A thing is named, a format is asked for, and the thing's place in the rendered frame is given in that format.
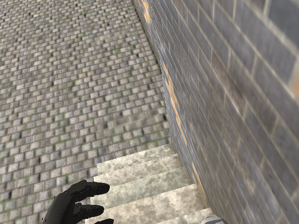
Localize stairs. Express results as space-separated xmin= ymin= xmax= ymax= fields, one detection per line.
xmin=85 ymin=143 xmax=213 ymax=224

